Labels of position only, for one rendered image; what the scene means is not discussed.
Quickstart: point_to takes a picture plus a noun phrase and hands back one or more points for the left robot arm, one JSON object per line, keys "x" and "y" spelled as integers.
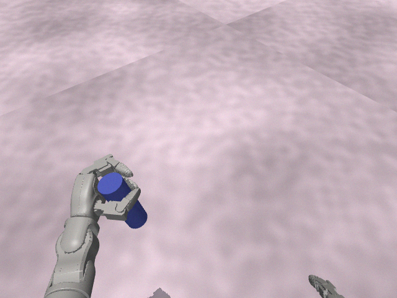
{"x": 76, "y": 249}

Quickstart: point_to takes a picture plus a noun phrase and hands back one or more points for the can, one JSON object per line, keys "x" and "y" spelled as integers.
{"x": 114, "y": 188}

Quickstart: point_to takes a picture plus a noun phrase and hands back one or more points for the right robot hand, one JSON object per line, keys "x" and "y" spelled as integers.
{"x": 325, "y": 288}

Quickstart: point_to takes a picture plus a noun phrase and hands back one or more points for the left robot hand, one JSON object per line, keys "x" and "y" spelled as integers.
{"x": 86, "y": 200}

